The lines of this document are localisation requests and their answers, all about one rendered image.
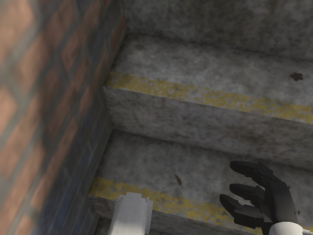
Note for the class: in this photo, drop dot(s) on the right robot forearm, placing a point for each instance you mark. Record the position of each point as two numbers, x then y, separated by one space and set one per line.
286 228

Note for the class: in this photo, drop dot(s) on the robot left thigh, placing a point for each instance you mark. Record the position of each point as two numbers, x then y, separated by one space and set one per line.
132 215

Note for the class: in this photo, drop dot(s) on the right robot hand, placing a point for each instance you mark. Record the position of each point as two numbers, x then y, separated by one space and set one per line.
271 206

